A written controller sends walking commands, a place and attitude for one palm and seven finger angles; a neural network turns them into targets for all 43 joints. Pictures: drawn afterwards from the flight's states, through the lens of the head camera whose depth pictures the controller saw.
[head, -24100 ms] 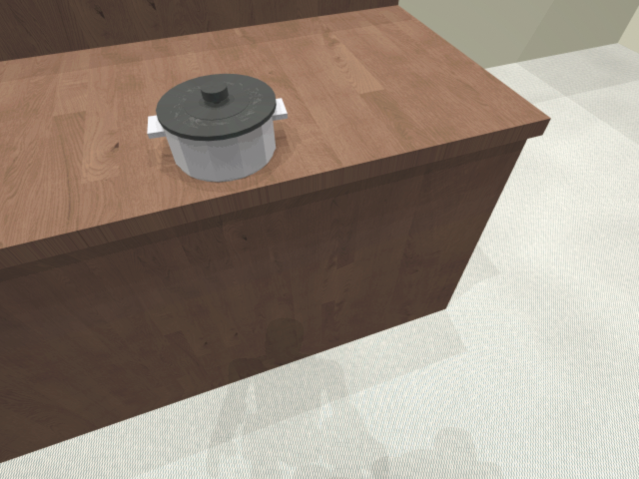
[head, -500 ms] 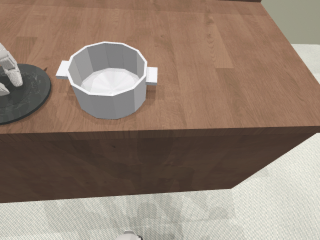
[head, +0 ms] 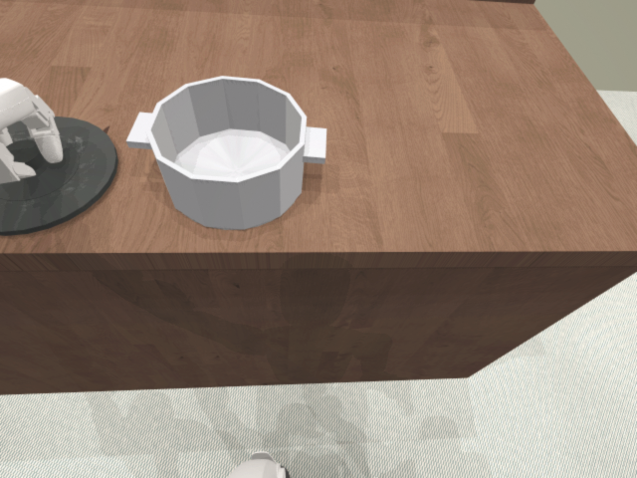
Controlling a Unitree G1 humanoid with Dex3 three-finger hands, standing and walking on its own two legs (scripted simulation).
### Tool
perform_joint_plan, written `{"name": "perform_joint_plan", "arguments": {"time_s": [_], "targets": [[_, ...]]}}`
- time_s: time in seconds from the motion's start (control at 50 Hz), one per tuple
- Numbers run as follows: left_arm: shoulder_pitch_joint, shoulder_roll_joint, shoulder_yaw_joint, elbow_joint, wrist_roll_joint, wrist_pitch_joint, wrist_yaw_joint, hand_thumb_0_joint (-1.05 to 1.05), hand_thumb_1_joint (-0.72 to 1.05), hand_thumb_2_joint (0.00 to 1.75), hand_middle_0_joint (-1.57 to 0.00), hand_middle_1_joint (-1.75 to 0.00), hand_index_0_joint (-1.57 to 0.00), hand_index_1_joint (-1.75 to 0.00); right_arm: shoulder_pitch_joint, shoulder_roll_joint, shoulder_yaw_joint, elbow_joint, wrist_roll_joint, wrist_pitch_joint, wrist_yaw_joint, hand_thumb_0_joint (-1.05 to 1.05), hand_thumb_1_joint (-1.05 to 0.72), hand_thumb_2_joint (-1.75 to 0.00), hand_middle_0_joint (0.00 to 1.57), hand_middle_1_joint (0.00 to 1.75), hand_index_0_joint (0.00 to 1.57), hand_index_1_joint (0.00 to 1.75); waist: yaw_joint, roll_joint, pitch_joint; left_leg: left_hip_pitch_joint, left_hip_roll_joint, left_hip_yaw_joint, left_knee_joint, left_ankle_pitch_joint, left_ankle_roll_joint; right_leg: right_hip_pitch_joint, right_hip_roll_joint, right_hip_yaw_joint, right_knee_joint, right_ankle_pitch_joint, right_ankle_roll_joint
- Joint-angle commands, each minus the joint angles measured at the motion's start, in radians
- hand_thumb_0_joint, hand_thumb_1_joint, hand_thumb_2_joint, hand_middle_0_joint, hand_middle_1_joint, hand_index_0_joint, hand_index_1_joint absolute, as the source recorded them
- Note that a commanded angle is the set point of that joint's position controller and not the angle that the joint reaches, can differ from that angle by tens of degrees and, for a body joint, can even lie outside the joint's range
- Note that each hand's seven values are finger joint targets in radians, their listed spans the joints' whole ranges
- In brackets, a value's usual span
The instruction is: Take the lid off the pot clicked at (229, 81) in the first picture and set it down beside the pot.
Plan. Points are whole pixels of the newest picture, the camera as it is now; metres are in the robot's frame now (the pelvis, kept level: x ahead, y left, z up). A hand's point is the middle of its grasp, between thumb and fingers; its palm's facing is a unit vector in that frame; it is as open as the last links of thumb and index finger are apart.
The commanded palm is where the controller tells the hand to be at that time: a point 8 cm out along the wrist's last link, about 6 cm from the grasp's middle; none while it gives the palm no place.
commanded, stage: open the fingers wide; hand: left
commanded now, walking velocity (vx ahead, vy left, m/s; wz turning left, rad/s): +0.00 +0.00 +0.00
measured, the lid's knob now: (24, 156) +0.48 +0.36 +0.10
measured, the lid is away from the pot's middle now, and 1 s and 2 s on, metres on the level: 0.25 0.25 0.25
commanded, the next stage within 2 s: raise the empty hand in 0.72 s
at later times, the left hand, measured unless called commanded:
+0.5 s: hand (17, 157) +0.46 +0.34 +0.12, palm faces -0.38 -0.10 -0.92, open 9.9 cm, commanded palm +0.48 +0.33 +0.18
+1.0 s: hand (14, 148) +0.46 +0.34 +0.13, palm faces -0.35 -0.09 -0.93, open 11.0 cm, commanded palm +0.48 +0.33 +0.20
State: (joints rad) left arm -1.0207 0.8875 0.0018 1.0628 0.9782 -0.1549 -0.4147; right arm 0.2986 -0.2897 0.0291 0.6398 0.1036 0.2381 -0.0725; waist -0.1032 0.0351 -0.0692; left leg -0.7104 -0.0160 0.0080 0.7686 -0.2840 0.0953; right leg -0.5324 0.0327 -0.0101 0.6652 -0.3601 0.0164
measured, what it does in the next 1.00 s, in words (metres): stands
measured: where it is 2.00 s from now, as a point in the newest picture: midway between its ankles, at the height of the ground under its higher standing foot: outside the picture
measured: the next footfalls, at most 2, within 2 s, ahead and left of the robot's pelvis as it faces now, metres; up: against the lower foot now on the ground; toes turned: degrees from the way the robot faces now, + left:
none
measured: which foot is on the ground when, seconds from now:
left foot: down 0.00-1.00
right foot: down 0.00-1.00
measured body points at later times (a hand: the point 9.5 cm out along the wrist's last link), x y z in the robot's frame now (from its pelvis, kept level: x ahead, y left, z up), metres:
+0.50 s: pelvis +0.01 +0.00 +0.00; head +0.09 +0.03 +0.44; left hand +0.47 +0.35 +0.17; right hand +0.05 -0.27 -0.11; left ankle +0.05 +0.05 -0.71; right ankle -0.02 -0.15 -0.71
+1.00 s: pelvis +0.01 +0.01 +0.01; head +0.08 +0.04 +0.45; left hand +0.48 +0.35 +0.18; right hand +0.06 -0.27 -0.11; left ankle +0.05 +0.05 -0.71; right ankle -0.02 -0.15 -0.71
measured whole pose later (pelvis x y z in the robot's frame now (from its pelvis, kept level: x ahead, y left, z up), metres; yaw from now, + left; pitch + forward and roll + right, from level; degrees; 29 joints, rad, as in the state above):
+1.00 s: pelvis +0.01 +0.01 +0.01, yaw +0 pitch +12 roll -5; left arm -1.03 0.85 -0.04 1.03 0.98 -0.13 -0.40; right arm 0.30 -0.29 0.03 0.64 0.10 0.22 -0.08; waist -0.10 0.03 -0.06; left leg -0.67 -0.03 0.01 0.72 -0.27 0.11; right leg -0.49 0.02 -0.01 0.61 -0.34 0.01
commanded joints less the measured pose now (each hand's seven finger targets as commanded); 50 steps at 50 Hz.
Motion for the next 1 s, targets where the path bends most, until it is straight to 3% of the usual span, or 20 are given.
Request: {"name": "perform_joint_plan", "arguments": {"time_s": [0.0, 0.06, 0.14, 0.18, 0.2, 0.26, 0.32, 0.4, 0.44, 0.48, 0.52, 0.56, 0.66, 0.68, 0.7, 0.8, 0.84, 0.9, 0.96, 0.98], "targets": [[-0.418, 0.295, 0.053, -0.155, -0.003, 0.018, 0.030, 0.00, 0.31, 0.85, -0.63, -0.91, -0.69, -0.91, 0.074, -0.191, -0.063, -0.067, -0.002, -0.010, -0.017, 0.00, -0.90, -0.90, 0.20, 0.30, 0.20, 0.30, -0.003, 0.114, -0.362, 0.533, 0.010, -0.090, -0.096, 0.195, -0.024, -0.153, 0.059, -0.052, -0.093, 0.099, -0.063], [-0.420, 0.255, 0.012, -0.115, -0.002, 0.029, 0.030, 0.00, 0.25, 0.85, -0.61, -0.88, -0.66, -0.87, 0.078, -0.194, -0.059, -0.063, 0.002, -0.016, -0.022, 0.00, -0.90, -0.90, 0.20, 0.30, 0.20, 0.30, -0.014, 0.075, -0.309, 0.492, 0.010, -0.092, -0.111, 0.108, -0.021, -0.165, 0.056, -0.053, -0.101, 0.069, -0.063], [-0.493, 0.305, 0.048, -0.207, 0.002, 0.018, 0.036, 0.00, 0.16, 0.85, -0.57, -0.83, -0.61, -0.83, 0.075, -0.193, -0.060, -0.063, -0.002, -0.020, -0.026, 0.00, -0.90, -0.90, 0.20, 0.30, 0.20, 0.30, -0.005, 0.140, -0.401, 0.561, 0.013, -0.097, -0.094, 0.210, -0.024, -0.148, 0.055, -0.049, -0.091, 0.117, -0.066], [-0.504, 0.255, 0.019, -0.280, -0.020, 0.006, 0.029, 0.00, 0.12, 0.85, -0.55, -0.81, -0.58, -0.81, 0.064, -0.188, -0.059, -0.069, -0.001, -0.029, -0.027, 0.00, -0.90, -0.90, 0.20, 0.30, 0.20, 0.30, -0.003, 0.192, -0.429, 0.643, 0.021, -0.107, -0.084, 0.316, -0.030, -0.171, 0.058, -0.057, -0.084, 0.132, -0.067], [-0.520, 0.303, 0.059, -0.286, -0.009, 0.006, 0.035, 0.00, 0.10, 0.85, -0.54, -0.80, -0.57, -0.80, 0.077, -0.188, -0.066, -0.063, -0.010, -0.025, -0.025, 0.00, -0.90, -0.90, 0.20, 0.30, 0.20, 0.30, 0.000, 0.208, -0.469, 0.675, 0.026, -0.120, -0.082, 0.337, -0.036, -0.178, 0.059, -0.051, -0.087, 0.124, -0.063], [-0.409, 0.262, 0.048, -0.152, -0.020, 0.022, 0.031, 0.00, 0.04, 0.84, -0.51, -0.77, -0.53, -0.77, 0.085, -0.190, -0.065, -0.061, -0.004, -0.020, -0.020, 0.00, -0.90, -0.90, 0.20, 0.30, 0.20, 0.30, -0.005, 0.090, -0.376, 0.568, 0.014, -0.104, -0.088, 0.277, -0.027, -0.163, 0.062, -0.057, -0.095, 0.130, -0.063], [-0.457, 0.222, 0.007, -0.227, -0.015, 0.023, 0.033, 0.00, -0.02, 0.84, -0.48, -0.73, -0.49, -0.73, 0.079, -0.187, -0.068, -0.064, -0.005, -0.016, -0.016, 0.00, -0.90, -0.90, 0.20, 0.30, 0.20, 0.30, -0.009, 0.131, -0.405, 0.611, 0.015, -0.108, -0.087, 0.322, -0.029, -0.169, 0.062, -0.056, -0.096, 0.140, -0.064], [-0.471, 0.266, 0.043, -0.236, -0.021, 0.017, 0.037, 0.00, -0.10, 0.84, -0.44, -0.69, -0.44, -0.69, 0.085, -0.188, -0.067, -0.059, -0.008, -0.017, -0.020, 0.00, -0.90, -0.90, 0.20, 0.30, 0.20, 0.30, -0.006, 0.140, -0.426, 0.626, 0.014, -0.110, -0.091, 0.322, -0.028, -0.155, 0.064, -0.052, -0.100, 0.139, -0.064], [-0.430, 0.255, 0.034, -0.162, -0.020, 0.026, 0.037, 0.00, -0.11, 0.84, -0.44, -0.68, -0.44, -0.68, 0.091, -0.192, -0.063, -0.051, -0.003, -0.016, -0.020, 0.00, -0.90, -0.90, 0.20, 0.30, 0.20, 0.30, -0.011, 0.084, -0.363, 0.559, 0.011, -0.099, -0.098, 0.259, -0.023, -0.152, 0.063, -0.055, -0.105, 0.137, -0.064], [-0.474, 0.228, 0.010, -0.265, -0.019, 0.016, 0.040, 0.00, -0.11, 0.85, -0.44, -0.68, -0.44, -0.68, 0.074, -0.186, -0.065, -0.066, -0.004, -0.018, -0.019, 0.00, -0.90, -0.90, 0.20, 0.30, 0.20, 0.30, -0.003, 0.145, -0.425, 0.629, 0.013, -0.107, -0.092, 0.346, -0.030, -0.150, 0.061, -0.057, -0.096, 0.154, -0.069], [-0.449, 0.272, 0.058, -0.247, -0.008, 0.015, 0.048, 0.00, -0.11, 0.85, -0.45, -0.68, -0.45, -0.68, 0.091, -0.182, -0.071, -0.062, -0.009, -0.016, -0.016, 0.00, -0.90, -0.90, 0.20, 0.30, 0.20, 0.30, 0.000, 0.180, -0.445, 0.670, 0.018, -0.121, -0.083, 0.391, -0.037, -0.169, 0.064, -0.054, -0.099, 0.147, -0.068], [-0.417, 0.288, 0.078, -0.213, -0.017, 0.016, 0.048, 0.00, -0.11, 0.85, -0.45, -0.67, -0.45, -0.67, 0.089, -0.185, -0.068, -0.065, -0.009, -0.012, -0.015, 0.00, -0.90, -0.90, 0.20, 0.30, 0.20, 0.30, 0.001, 0.119, -0.416, 0.614, 0.012, -0.110, -0.090, 0.360, -0.030, -0.140, 0.064, -0.054, -0.104, 0.160, -0.066], [-0.439, 0.267, 0.052, -0.209, -0.006, 0.027, 0.057, 0.00, -0.12, 0.86, -0.46, -0.66, -0.46, -0.66, 0.083, -0.188, -0.069, -0.069, -0.007, -0.010, -0.012, 0.00, -0.90, -0.90, 0.20, 0.30, 0.20, 0.30, -0.002, 0.120, -0.386, 0.603, 0.017, -0.118, -0.115, 0.273, -0.032, -0.158, 0.061, -0.054, -0.113, 0.116, -0.067], [-0.458, 0.242, 0.031, -0.269, -0.015, 0.017, 0.054, 0.00, -0.12, 0.87, -0.46, -0.65, -0.46, -0.65, 0.071, -0.187, -0.066, -0.074, -0.004, -0.014, -0.015, 0.00, -0.90, -0.90, 0.20, 0.30, 0.20, 0.30, 0.002, 0.152, -0.415, 0.640, 0.017, -0.114, -0.109, 0.338, -0.035, -0.152, 0.060, -0.056, -0.106, 0.137, -0.071], [-0.450, 0.274, 0.061, -0.253, -0.006, 0.021, 0.061, 0.00, -0.12, 0.87, -0.46, -0.65, -0.46, -0.65, 0.079, -0.183, -0.070, -0.075, -0.010, -0.011, -0.013, 0.00, -0.90, -0.90, 0.20, 0.30, 0.20, 0.30, 0.005, 0.160, -0.437, 0.650, 0.016, -0.118, -0.105, 0.341, -0.036, -0.148, 0.061, -0.049, -0.109, 0.132, -0.067], [-0.456, 0.225, 0.018, -0.205, -0.012, 0.029, 0.058, 0.00, -0.12, 0.88, -0.47, -0.64, -0.47, -0.64, 0.080, -0.187, -0.069, -0.066, -0.007, -0.014, -0.017, 0.00, -0.90, -0.90, 0.20, 0.30, 0.20, 0.30, -0.011, 0.116, -0.391, 0.624, 0.018, -0.115, -0.118, 0.277, -0.030, -0.162, 0.060, -0.049, -0.119, 0.118, -0.064], [-0.495, 0.258, 0.032, -0.237, -0.009, 0.033, 0.062, 0.00, -0.12, 0.88, -0.47, -0.64, -0.47, -0.64, 0.084, -0.190, -0.068, -0.066, -0.007, -0.019, -0.020, 0.00, -0.90, -0.90, 0.20, 0.30, 0.20, 0.30, -0.007, 0.126, -0.403, 0.620, 0.014, -0.117, -0.129, 0.242, -0.027, -0.145, 0.058, -0.048, -0.124, 0.117, -0.067], [-0.525, 0.292, 0.056, -0.261, -0.005, 0.029, 0.063, 0.00, -0.12, 0.88, -0.47, -0.64, -0.47, -0.64, 0.084, -0.186, -0.065, -0.067, -0.010, -0.029, -0.026, 0.00, -0.90, -0.90, 0.20, 0.30, 0.20, 0.30, -0.005, 0.157, -0.446, 0.674, 0.019, -0.127, -0.123, 0.302, -0.033, -0.138, 0.059, -0.044, -0.127, 0.129, -0.065], [-0.503, 0.263, 0.029, -0.210, -0.008, 0.044, 0.052, 0.00, -0.12, 0.88, -0.47, -0.64, -0.47, -0.64, 0.083, -0.188, -0.064, -0.065, -0.005, -0.032, -0.024, 0.00, -0.90, -0.90, 0.20, 0.30, 0.20, 0.30, -0.008, 0.127, -0.404, 0.629, 0.012, -0.114, -0.134, 0.275, -0.029, -0.123, 0.057, -0.048, -0.136, 0.138, -0.066], [-0.517, 0.245, 0.017, -0.261, -0.016, 0.038, 0.047, 0.00, -0.12, 0.88, -0.47, -0.64, -0.47, -0.64, 0.072, -0.186, -0.063, -0.072, -0.002, -0.036, -0.023, 0.00, -0.90, -0.90, 0.20, 0.30, 0.20, 0.30, 0.000, 0.164, -0.421, 0.666, 0.017, -0.119, -0.131, 0.346, -0.038, -0.125, 0.056, -0.053, -0.130, 0.150, -0.070]]}}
